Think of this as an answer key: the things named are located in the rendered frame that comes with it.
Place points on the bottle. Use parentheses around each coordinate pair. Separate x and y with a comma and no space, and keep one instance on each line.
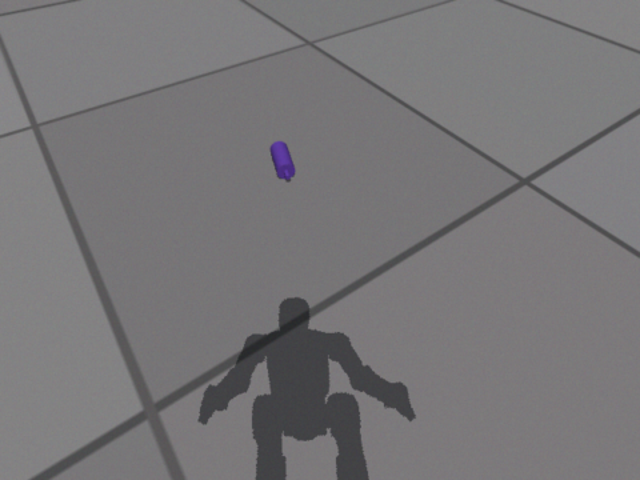
(282,160)

